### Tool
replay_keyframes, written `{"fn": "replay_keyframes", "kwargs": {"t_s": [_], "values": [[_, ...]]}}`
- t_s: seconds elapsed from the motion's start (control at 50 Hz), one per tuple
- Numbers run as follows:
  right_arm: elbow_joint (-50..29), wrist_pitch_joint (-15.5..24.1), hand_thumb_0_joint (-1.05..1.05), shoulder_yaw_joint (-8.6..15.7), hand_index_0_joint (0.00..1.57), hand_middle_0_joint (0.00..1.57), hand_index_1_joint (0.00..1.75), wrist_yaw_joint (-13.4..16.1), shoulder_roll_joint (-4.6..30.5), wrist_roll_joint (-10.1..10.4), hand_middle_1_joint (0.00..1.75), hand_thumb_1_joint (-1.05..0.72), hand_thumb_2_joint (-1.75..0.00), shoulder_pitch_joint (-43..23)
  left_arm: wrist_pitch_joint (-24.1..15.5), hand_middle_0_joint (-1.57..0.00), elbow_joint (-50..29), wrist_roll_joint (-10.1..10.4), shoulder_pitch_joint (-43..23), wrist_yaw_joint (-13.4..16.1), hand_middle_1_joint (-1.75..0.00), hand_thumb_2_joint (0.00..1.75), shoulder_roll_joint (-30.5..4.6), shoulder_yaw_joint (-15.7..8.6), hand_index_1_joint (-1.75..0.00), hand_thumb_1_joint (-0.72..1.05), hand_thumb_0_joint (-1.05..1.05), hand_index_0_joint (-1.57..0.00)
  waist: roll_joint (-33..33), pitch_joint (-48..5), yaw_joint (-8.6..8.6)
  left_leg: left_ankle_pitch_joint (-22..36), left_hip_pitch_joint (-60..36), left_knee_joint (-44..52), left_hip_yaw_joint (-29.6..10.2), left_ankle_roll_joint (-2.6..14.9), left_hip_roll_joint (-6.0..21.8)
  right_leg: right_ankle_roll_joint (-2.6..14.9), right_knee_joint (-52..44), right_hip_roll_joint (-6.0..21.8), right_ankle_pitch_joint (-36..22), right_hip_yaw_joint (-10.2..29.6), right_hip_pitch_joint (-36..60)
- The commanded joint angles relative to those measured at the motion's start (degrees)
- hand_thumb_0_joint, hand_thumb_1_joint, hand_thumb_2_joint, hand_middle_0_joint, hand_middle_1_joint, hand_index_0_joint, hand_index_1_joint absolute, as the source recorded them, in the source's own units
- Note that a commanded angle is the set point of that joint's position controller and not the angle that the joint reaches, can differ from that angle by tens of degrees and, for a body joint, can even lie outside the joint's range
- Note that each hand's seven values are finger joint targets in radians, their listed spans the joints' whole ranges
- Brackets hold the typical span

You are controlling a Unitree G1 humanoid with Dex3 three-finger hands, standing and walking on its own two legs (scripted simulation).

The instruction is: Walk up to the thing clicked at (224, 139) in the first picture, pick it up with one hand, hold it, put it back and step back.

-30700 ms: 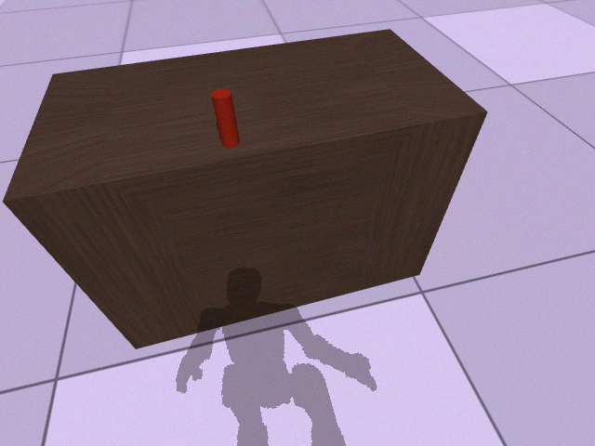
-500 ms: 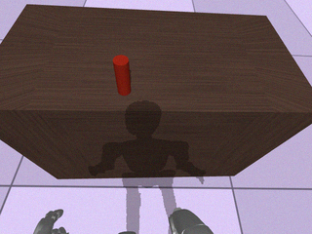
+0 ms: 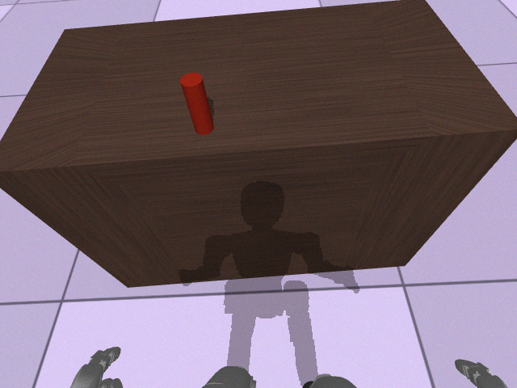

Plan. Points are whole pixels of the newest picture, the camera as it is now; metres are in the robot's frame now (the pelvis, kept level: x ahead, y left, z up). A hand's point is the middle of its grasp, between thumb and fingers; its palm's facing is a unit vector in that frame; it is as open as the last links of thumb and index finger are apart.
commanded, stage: step back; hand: left
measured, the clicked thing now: (198, 105) +0.62 +0.17 +0.05
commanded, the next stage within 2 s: none
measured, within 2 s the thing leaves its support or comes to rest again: neither
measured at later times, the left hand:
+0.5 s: hand out of the picture -0.08 +0.26 -0.17, palm faces -0.06 -0.92 -0.40, open 7.4 cm
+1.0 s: hand out of the picture -0.19 +0.21 -0.15, palm faces +0.05 -0.93 -0.36, open 7.4 cm
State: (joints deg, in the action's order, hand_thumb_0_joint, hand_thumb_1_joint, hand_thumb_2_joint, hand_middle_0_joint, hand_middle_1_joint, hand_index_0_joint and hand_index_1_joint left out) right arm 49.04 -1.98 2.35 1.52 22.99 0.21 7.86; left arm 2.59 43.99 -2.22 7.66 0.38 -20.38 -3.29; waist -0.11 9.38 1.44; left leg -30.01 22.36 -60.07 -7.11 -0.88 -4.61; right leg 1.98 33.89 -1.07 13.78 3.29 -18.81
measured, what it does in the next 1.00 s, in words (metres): walks backwards: left foot, then right foot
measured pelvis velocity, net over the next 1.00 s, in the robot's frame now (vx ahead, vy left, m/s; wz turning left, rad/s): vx -0.31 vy -0.06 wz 0.06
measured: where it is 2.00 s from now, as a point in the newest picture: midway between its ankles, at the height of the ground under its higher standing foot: outside the picture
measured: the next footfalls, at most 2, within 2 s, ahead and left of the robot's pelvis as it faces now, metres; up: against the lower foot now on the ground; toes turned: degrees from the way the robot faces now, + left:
left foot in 0.12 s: -0.01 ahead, +0.13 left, +0.00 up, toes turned +0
right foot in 0.50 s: -0.17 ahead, -0.16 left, +0.00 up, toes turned +1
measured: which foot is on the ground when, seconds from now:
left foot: up 0.00-0.10, down 0.12-0.54, up 0.56-0.86, down 0.88-1.00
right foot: down 0.00-0.14, up 0.16-0.48, down 0.50-0.90, up 0.92-1.00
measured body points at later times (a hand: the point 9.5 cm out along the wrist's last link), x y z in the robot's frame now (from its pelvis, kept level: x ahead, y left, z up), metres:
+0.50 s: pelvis -0.16 -0.03 -0.02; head -0.09 -0.01 +0.43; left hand -0.08 +0.30 -0.14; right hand -0.02 -0.35 -0.11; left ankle -0.05 +0.13 -0.73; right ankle -0.20 -0.17 -0.73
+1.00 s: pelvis -0.31 -0.06 -0.01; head -0.26 -0.04 +0.44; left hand -0.19 +0.25 -0.13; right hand -0.21 -0.36 -0.12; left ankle -0.28 +0.05 -0.73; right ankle -0.28 -0.18 -0.68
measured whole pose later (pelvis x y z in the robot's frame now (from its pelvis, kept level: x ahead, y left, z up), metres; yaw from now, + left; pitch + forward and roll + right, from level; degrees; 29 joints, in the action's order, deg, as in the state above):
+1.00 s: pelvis -0.31 -0.06 -0.01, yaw +3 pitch -3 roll +0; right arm 50.1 -1.9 1.6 0.6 20.2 -2.3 10.7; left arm 5.0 45.3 -0.8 5.8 0.9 -21.7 -3.2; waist -1.9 10.4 0.2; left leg -17.2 17.2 -37.7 -1.0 2.0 -1.4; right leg 0.9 60.6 -3.0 30.3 3.3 -26.8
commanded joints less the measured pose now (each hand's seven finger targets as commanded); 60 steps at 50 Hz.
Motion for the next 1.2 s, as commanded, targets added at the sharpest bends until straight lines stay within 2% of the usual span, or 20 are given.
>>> {"fn": "replay_keyframes", "kwargs": {"t_s": [0.0, 0.08, 0.12, 0.14, 0.16, 0.22, 0.38, 0.48, 0.52, 0.54, 0.56, 0.64, 0.74, 0.8, 0.86, 0.9, 0.92, 0.98, 1.12, 1.18], "values": [[-3.9, 1.6, 0.0, 2.6, 0.2, 0.2, 0.3, 1.0, 8.8, -0.5, 0.3, -0.9, -0.9, 3.3, -0.5, -0.2, -5.2, -0.4, 2.3, 1.0, -0.3, 0.9, -13.4, -4.5, -0.3, 0.9, 0.0, -0.2, -10.7, -13.7, 1.26, 0.7, 2.5, 16.4, 4.9, -0.64, 2.4, 10.22, -4.0, 12.1, -29.3, 10.5, 17.8], [-1.7, 2.3, 0.0, 4.0, 0.2, 0.2, 0.3, 0.7, 9.8, -1.8, 0.3, -0.9, -0.9, 8.1, 0.7, -0.2, -6.3, 0.9, -0.2, 0.3, -0.3, 0.9, -13.7, -3.8, -0.3, 0.9, 0.0, -0.2, -9.8, -14.9, -1.89, 20.3, -10.7, 37.6, 6.7, 1.26, 3.0, 5.06, 2.2, 9.1, -15.8, 9.3, 8.6], [-3.2, 2.4, 0.0, 5.9, 0.2, 0.2, 0.3, 0.3, 18.3, -3.0, 0.3, -0.9, -0.9, 4.5, 0.8, -0.2, -6.6, 1.1, 0.1, 0.2, -0.3, 0.9, -10.4, -3.3, -0.3, 0.9, 0.0, -0.2, 10.6, -11.8, -1.54, 25.3, -16.1, 42.6, -20.6, 10.09, 23.0, -0.18, 16.8, -4.8, 14.9, 2.7, -12.4], [-4.1, 2.3, 0.0, 6.6, 0.2, 0.2, 0.3, 0.1, 21.4, -2.6, 0.3, -0.9, -0.9, 3.4, 0.8, -0.2, -6.7, 0.1, -3.4, 1.0, -0.3, 0.9, -13.0, -4.6, -0.3, 0.9, 0.0, -0.2, 11.9, -10.2, -4.41, 25.4, -4.7, 43.8, -25.6, 18.35, 31.0, -1.37, 29.2, -4.8, 23.8, 6.2, -7.9], [-4.6, 2.7, 0.0, 6.6, 0.2, 0.2, 0.3, 0.5, 20.6, -2.5, 0.3, -0.9, -0.9, 0.6, 0.8, -0.2, -6.1, -0.1, -3.9, 1.1, -0.3, 0.9, -14.4, -5.1, -0.3, 0.9, 0.0, -0.2, 10.7, -7.9, -3.49, 24.7, -0.4, 44.2, -27.1, 19.9, 32.0, -1.2, 36.6, -3.3, 22.2, 9.6, -6.6], [-5.8, 3.0, 0.0, 4.4, 0.2, 0.2, 0.3, 0.6, 13.2, -2.9, 0.3, -0.9, -0.9, -5.2, 1.1, -0.2, -2.2, 1.4, 4.4, 0.1, -0.3, 0.9, -13.0, -5.4, -0.3, 0.9, 0.0, -0.2, 6.1, -6.7, 2.48, 29.9, -5.5, 39.7, -5.6, 11.43, 17.8, -0.87, 40.2, -6.2, 12.6, 10.4, -10.4], [-5.8, 2.2, 0.0, 5.3, 0.2, 0.2, 0.3, 0.4, 14.2, -2.3, 0.3, -0.9, -0.9, 2.9, 0.1, -0.2, -2.4, 0.6, 3.4, -0.6, -0.3, 0.9, -11.9, -4.6, -0.3, 0.9, 0.0, -0.2, 10.9, -12.5, -3.03, 30.7, -19.4, 34.2, -4.5, 14.66, 19.1, -4.66, 18.4, -1.9, 15.9, 3.8, -7.5], [-7.3, 0.2, 0.0, 4.9, 0.2, 0.2, 0.3, 0.1, 15.5, -1.8, 0.3, -0.9, -0.9, -2.3, -0.5, -0.2, 3.7, 0.3, 13.5, -0.6, -0.3, 0.9, -11.3, -4.5, -0.3, 0.9, 0.0, -0.2, 12.2, -15.3, 1.5, 27.6, -8.0, 26.5, -0.8, 9.77, 16.6, -1.51, -10.6, -0.5, 2.0, -3.7, 10.1], [-8.5, 0.0, 0.0, 3.3, 0.2, 0.2, 0.3, 0.1, 9.5, -0.9, 0.3, -0.9, -0.9, -1.2, -0.9, -0.2, 2.3, -1.0, 11.9, -0.7, -0.3, 0.9, -19.0, -6.6, -0.3, 0.9, 0.0, -0.2, -8.6, -11.1, 1.02, 3.7, 10.6, 13.0, 2.6, 2.83, 3.0, 3.19, -13.7, 13.0, 3.4, 20.5, 11.3], [-9.0, 0.1, 0.0, 4.1, 0.2, 0.2, 0.3, 1.4, 10.4, -0.9, 0.3, -0.9, -0.9, -3.9, -0.5, -0.2, -0.6, -1.2, 5.7, -0.5, -0.3, 0.9, -25.4, -7.5, -0.3, 0.9, 0.0, -0.2, -18.9, -8.1, 3.4, -6.8, 8.2, -0.1, 1.5, 0.46, -0.6, 13.33, -18.8, 23.5, 5.9, 31.4, -4.2], [-7.8, 0.1, 0.0, 5.4, 0.2, 0.2, 0.3, 1.7, 13.3, -1.1, 0.3, -0.9, -0.9, -3.5, -0.8, -0.2, -2.0, -0.8, 1.4, -0.2, -0.3, 0.9, -24.8, -7.4, -0.3, 0.9, 0.0, -0.2, -17.4, -3.1, 1.79, -5.7, 5.2, -7.8, -2.9, 0.6, 2.6, 15.1, -21.5, 25.6, 9.2, 33.7, -13.4], [-3.5, 0.9, 0.0, 2.8, 0.2, 0.2, 0.3, 1.4, 9.5, 0.0, 0.3, -0.9, -0.9, 3.9, -1.2, -0.2, -2.8, -0.4, -3.1, 0.5, -0.3, 0.9, -14.4, -5.2, -0.3, 0.9, 0.0, -0.2, -9.8, -6.9, -3.05, 3.9, 8.0, -8.1, -1.2, 0.89, -2.4, 6.13, -6.5, 10.3, -21.4, 5.9, 2.7], [-4.9, 1.9, 0.0, 2.2, 0.2, 0.2, 0.3, 1.4, 8.5, -1.0, 0.3, -0.9, -0.9, 1.6, -0.5, -0.2, -2.9, -0.5, 5.1, 1.6, -0.3, 0.9, -13.6, -5.0, -0.3, 0.9, 0.0, -0.2, -11.3, -10.9, 2.61, -0.3, 10.4, 7.7, 3.1, -0.5, 0.6, 10.06, -2.6, 14.0, -30.6, 9.2, 18.7], [-4.1, 2.3, 0.0, 2.5, 0.2, 0.2, 0.3, 0.9, 8.5, -1.5, 0.3, -0.9, -0.9, 5.0, -0.1, -0.2, -3.9, 0.4, 3.8, 1.9, -0.3, 0.9, -14.4, -5.0, -0.3, 0.9, 0.0, -0.2, -12.0, -15.1, 1.36, 3.8, 2.5, 23.3, 5.5, 0.91, 3.4, 9.39, 1.7, 16.0, -33.3, 10.7, 19.2], [-2.2, 2.1, 0.0, 4.1, 0.2, 0.2, 0.3, 0.7, 11.2, -2.1, 0.3, -0.9, -0.9, 8.2, 0.7, -0.2, -5.2, 1.1, 0.5, 1.2, -0.3, 0.9, -12.6, -3.4, -0.3, 0.9, 0.0, -0.2, -3.0, -16.2, -0.41, 28.4, -13.1, 37.3, -1.0, 4.16, 8.1, 3.24, 8.6, 10.5, -16.5, 6.1, 4.9], [-4.3, 1.4, 0.0, 5.6, 0.2, 0.2, 0.3, 0.2, 20.1, -2.3, 0.3, -0.9, -0.9, 4.0, 0.8, -0.2, -5.5, 1.7, -1.5, 1.7, -0.3, 0.9, -12.2, -3.5, -0.3, 0.9, 0.0, -0.2, 13.4, -14.3, -1.99, 39.1, -9.1, 39.4, -21.4, 18.27, 27.8, -0.99, 27.5, -2.0, 23.3, -0.6, -6.4], [-5.1, 1.8, 0.0, 5.8, 0.2, 0.2, 0.3, 0.6, 20.5, -2.4, 0.3, -0.9, -0.9, 1.2, 0.9, -0.2, -4.7, 1.2, -1.7, 2.0, -0.3, 0.9, -13.9, -4.0, -0.3, 0.9, 0.0, -0.2, 13.0, -11.2, -1.89, 36.0, -1.1, 40.9, -25.1, 20.89, 30.8, -1.08, 35.7, -0.3, 24.7, 4.7, -3.0], [-5.9, 1.5, 0.0, 3.7, 0.2, 0.2, 0.3, 0.8, 13.2, -3.1, 0.3, -0.9, -0.9, -2.6, 0.9, -0.2, -1.6, 1.9, 1.2, 1.0, -0.3, 0.9, -13.0, -4.2, -0.3, 0.9, 0.0, -0.2, 6.0, -8.9, 0.89, 38.6, -2.5, 37.0, -6.9, 14.9, 19.5, -0.66, 38.9, -3.7, 17.8, 6.3, -4.9], [-5.0, -0.5, 0.0, 4.3, 0.2, 0.2, 0.3, -0.9, 12.5, -2.7, 0.3, -0.9, -0.9, 0.0, -2.4, -0.2, 2.0, 1.5, 5.6, 1.2, -0.3, 0.9, -11.6, -2.7, -0.3, 0.9, 0.0, -0.2, 12.9, -13.8, -2.43, 21.3, -17.0, 33.1, -3.7, 13.16, 16.0, -3.33, 3.6, 0.1, 14.8, -2.6, -1.0], [-4.0, -1.9, 0.0, 4.0, 0.2, 0.2, 0.3, -1.7, 12.3, -2.1, 0.3, -0.9, -0.9, -0.7, -3.9, -0.2, 7.0, 0.6, 11.0, 1.7, -0.3, 0.9, -11.9, -3.3, -0.3, 0.9, 0.0, -0.2, 8.5, -15.7, -0.04, 12.6, -9.2, 25.4, 0.3, 9.04, 12.3, -1.73, -16.5, -1.5, 2.9, -5.4, 12.5]]}}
